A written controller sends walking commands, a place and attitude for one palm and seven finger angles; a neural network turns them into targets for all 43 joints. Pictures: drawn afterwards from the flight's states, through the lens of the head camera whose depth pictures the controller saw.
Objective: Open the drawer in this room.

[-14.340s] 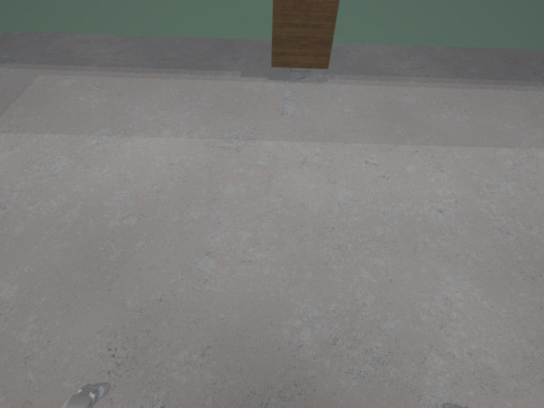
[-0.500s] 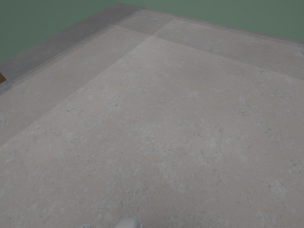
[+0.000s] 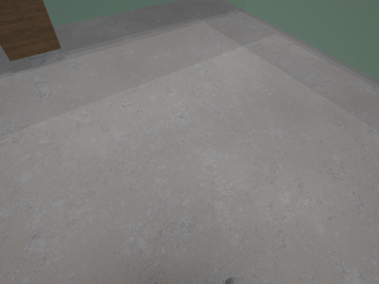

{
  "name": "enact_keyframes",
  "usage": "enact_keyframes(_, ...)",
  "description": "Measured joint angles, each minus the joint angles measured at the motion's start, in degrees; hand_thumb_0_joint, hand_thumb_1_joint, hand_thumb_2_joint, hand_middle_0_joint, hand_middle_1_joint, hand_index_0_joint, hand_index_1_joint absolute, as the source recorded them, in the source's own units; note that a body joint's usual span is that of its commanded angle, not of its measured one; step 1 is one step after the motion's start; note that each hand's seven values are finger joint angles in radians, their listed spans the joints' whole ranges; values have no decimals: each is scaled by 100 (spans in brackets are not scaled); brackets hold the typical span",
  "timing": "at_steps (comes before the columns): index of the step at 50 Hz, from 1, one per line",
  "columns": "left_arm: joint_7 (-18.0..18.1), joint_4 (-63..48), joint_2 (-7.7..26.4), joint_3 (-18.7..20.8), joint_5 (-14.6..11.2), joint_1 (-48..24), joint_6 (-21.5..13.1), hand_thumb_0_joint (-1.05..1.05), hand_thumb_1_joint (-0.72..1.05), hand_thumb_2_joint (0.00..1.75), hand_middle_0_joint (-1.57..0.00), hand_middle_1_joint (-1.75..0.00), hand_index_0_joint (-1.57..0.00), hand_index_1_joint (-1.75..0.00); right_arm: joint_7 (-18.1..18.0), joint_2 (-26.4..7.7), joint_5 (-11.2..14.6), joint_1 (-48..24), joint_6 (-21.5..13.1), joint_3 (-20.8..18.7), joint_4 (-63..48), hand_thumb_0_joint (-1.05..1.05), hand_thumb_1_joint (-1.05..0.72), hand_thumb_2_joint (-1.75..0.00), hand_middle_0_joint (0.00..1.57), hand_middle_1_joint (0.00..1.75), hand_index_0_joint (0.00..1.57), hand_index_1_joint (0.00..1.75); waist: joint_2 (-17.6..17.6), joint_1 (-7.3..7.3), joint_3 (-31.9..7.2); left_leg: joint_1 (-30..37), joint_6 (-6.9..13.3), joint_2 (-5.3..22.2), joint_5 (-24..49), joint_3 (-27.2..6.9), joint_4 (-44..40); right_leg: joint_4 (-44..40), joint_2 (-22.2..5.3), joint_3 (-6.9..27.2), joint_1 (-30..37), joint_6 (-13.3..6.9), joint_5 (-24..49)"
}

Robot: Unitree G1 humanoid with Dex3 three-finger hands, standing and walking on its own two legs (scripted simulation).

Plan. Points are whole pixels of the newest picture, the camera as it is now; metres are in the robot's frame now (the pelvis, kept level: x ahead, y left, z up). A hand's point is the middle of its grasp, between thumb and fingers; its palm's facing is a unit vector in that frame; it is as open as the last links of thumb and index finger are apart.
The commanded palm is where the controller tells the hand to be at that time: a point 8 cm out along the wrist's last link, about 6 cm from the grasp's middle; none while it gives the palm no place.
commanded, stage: turn or walk to find it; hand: left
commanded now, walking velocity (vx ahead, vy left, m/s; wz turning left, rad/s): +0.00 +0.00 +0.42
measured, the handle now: out of the picture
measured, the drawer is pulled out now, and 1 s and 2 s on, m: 0.00 0.00 0.00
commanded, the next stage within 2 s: stand and wait in 0.28 s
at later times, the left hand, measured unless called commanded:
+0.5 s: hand out of the picture +0.01 +0.14 -0.15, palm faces +0.19 -0.94 -0.27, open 7.4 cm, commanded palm none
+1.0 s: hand out of the picture -0.12 +0.13 -0.18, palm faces +0.26 -0.95 -0.14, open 7.4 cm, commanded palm none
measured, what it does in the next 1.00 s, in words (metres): steps on the spot: right foot, then left foot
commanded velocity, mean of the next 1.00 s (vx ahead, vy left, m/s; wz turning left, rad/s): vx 0.00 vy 0.00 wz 0.17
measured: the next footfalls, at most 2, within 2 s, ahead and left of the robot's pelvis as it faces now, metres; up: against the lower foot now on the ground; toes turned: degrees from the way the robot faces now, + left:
right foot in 0.32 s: +0.03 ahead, -0.14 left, +0.00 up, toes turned +3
left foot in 0.74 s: -0.06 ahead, +0.09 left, +0.00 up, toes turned +14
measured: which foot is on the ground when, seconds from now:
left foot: down 0.00-0.32, up 0.34-0.72, down 0.74-1.00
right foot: up 0.00-0.30, down 0.32-1.00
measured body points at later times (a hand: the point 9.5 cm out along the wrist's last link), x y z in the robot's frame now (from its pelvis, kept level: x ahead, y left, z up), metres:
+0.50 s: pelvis -0.03 -0.06 +0.00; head +0.00 -0.09 +0.45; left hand +0.00 +0.19 -0.13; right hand +0.03 -0.30 -0.17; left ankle -0.07 +0.10 -0.66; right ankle -0.01 -0.15 -0.74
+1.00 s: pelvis -0.06 -0.02 +0.00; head -0.07 -0.01 +0.45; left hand -0.14 +0.18 -0.17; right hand +0.05 -0.24 -0.14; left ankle -0.10 +0.08 -0.74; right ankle -0.01 -0.15 -0.74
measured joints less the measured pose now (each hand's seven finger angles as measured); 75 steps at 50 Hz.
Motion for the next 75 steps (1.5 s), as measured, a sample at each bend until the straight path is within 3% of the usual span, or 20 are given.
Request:
enact_keyframes(8, 28, -207, -100, -42, -21, -343, -46, 0, 91, 90, -20, -30, -20, -30, 22, 36, -20, 230, 14, -31, 22, 0, -90, -90, 20, 30, 21, 29, 135, -164, -76, -55, -5, -173, 279, -260, -249, -628, 89, 243, 220, 93, 14)
enact_keyframes(12, 40, -336, -207, -81, -49, -554, -88, 0, 91, 90, -20, -30, -20, -30, 32, -12, -49, 387, 80, -83, 66, 0, -90, -90, 20, 30, 21, 29, 268, -308, -51, -259, -94, -225, 324, -453, -123, -1517, 232, 234, 580, 29, -69)
enact_keyframes(15, 35, -451, -281, -122, -65, -619, -197, 0, 91, 90, -20, -30, -20, -30, 42, -73, -36, 518, 137, -137, 113, 0, -90, -90, 20, 30, 21, 29, 350, -358, -64, -506, -214, -292, 292, -592, 119, -2667, 330, 166, 1061, -30, 507)
enact_keyframes(16, 46, -465, -326, -129, -50, -627, -256, 0, 91, 90, -20, -30, -20, -30, 48, -115, -15, 553, 152, -161, 136, 0, -90, -90, 20, 30, 21, 29, 424, -354, -56, -616, -266, -284, 237, -653, 289, -2944, 367, 105, 1171, -146, 675)
enact_keyframes(19, 62, -489, -471, -198, -1, -546, -333, 0, 90, 90, -20, -30, -20, -30, 41, -211, -3, 594, 258, -234, 226, 0, -90, -90, 20, 30, 21, 29, 544, -349, 2, -1065, -317, -329, -907, -656, 1579, -2872, 353, -68, 1188, -561, 663)
enact_keyframes(22, 80, -415, -562, -220, -7, -355, -325, 0, 90, 90, -20, -30, -20, -30, 61, -281, -22, 612, 310, -277, 307, 1, -91, -90, 20, 30, 20, 29, 518, -303, -20, -1394, -362, -268, -934, -539, 2869, -3108, 280, -142, 1341, -655, 765)
enact_keyframes(25, 79, -265, -622, -253, -8, -163, -342, 0, 90, 90, -20, -30, -20, -30, 66, -327, -16, 619, 290, -290, 372, 1, -91, -90, 20, 30, 20, 29, 523, -297, -54, -1409, -445, -82, -640, -527, 3295, -3325, 279, -233, 1459, -663, 887)
enact_keyframes(28, 104, -132, -609, -236, 6, 7, -368, 0, 91, 89, -20, -30, -21, -30, 46, -308, -5, 611, 280, -262, 460, 0, -91, -90, 20, 30, 20, 29, 477, -240, -97, -1162, -520, 106, -620, -492, 2991, -3409, 296, -305, 1489, -683, 934)
enact_keyframes(33, 78, 95, -541, -231, 48, 215, -399, 0, 91, 89, -20, -30, -21, -30, -7, -200, 27, 463, 222, -157, 592, 0, -91, -90, 20, 30, 20, 29, 336, -54, -115, -466, -527, 251, -896, -257, 1565, -3373, 313, -360, 1401, -676, 961)
enact_keyframes(37, 83, 352, -500, -239, -11, 322, -361, 0, 91, 90, -20, -30, -20, -30, -55, -88, 53, 302, 38, -50, 648, 0, -91, -90, 20, 30, 20, 29, 286, 19, -112, 201, -376, 252, -171, -109, 59, -3132, 362, -440, 1257, -571, 895)
enact_keyframes(40, 97, 559, -417, -239, -45, 383, -270, 0, 91, 90, -20, -30, -20, -30, -83, 136, 41, 214, -59, 50, 729, 0, -91, -90, 20, 30, 20, 29, 14, 128, -109, 345, -285, 155, -200, 16, -35, -3200, 276, -320, 1352, -475, 988)
enact_keyframes(45, 73, 825, -490, -338, -23, 472, -250, 0, 91, 90, -20, -30, -20, -30, -170, 195, 54, 169, -109, 91, 783, 0, -93, -90, 20, 30, 20, 29, 13, 141, -216, 515, -223, 117, -106, 72, -243, -3587, 269, -273, 1591, -388, 1193)
enact_keyframes(52, 56, 845, -591, -345, -7, 423, -250, 0, 91, 90, -20, -30, -20, -30, -140, 136, 54, 278, -68, 76, 742, 0, -94, -90, 20, 30, 21, 29, 69, 45, -212, 372, -114, -20, -20, 39, -238, -3609, 129, -301, 1493, -293, 1290)
enact_keyframes(61, 74, 487, -441, -173, 20, 169, -247, 0, 91, 90, -20, -30, -20, -30, -45, 110, 25, 536, 63, 18, 668, 0, -92, -90, 20, 30, 21, 29, 213, -55, -53, -111, -110, -116, -62, -161, 111, -3161, -12, -480, 1064, -314, 1100)
enact_keyframes(64, 81, 326, -400, -118, 25, 87, -272, 0, 90, 90, -20, -30, -20, -30, -11, 75, 24, 591, 98, -18, 574, 0, -91, -90, 20, 30, 21, 29, 326, -116, -29, -379, -152, -91, -148, -287, 408, -3040, -13, -636, 951, -367, 1028)
enact_keyframes(69, 117, 58, -348, -52, 71, -142, -280, 0, 90, 90, -20, -30, -20, -30, 36, 6, 20, 584, 204, -132, 493, 0, -91, -90, 20, 30, 20, 29, 281, -145, 56, -1003, -266, 85, -1180, 29, 2072, -2829, -202, -975, 946, -374, 881)
enact_keyframes(71, 118, -10, -321, -51, 90, -232, -262, 0, 90, 90, -20, -30, -20, -30, 60, -15, 32, 564, 191, -146, 439, 0, -91, -90, 20, 30, 20, 29, 181, -172, 69, -949, -324, 185, -1163, 183, 1926, -2727, -338, -1088, 964, -308, 824)
enact_keyframes(73, 94, -82, -298, -62, 66, -278, -234, 0, 90, 90, -20, -30, -20, -30, 82, -60, 29, 580, 125, -142, 345, 0, -91, -90, 20, 30, 20, 29, 110, -200, 33, -694, -348, 252, -592, 253, 1169, -2443, -486, -1181, 896, -212, 675)
enact_keyframes(74, 75, -117, -290, -65, 38, -293, -206, 0, 90, 90, -20, -30, -20, -30, 85, -88, 14, 581, 76, -153, 302, 0, -91, -90, 20, 30, 20, 29, 91, -215, 1, -671, -267, 232, -328, 202, 979, -2186, -541, -1149, 781, -164, 534)
enact_keyframes(75, 67, -131, -258, -59, 19, -334, -153, 0, 90, 90, -20, -30, -20, -30, 73, -69, -5, 533, 44, -161, 283, 0, -91, -90, 20, 30, 20, 29, 3, -211, 22, -719, -172, 158, -350, 222, 1092, -1804, -540, -890, 621, -115, 124)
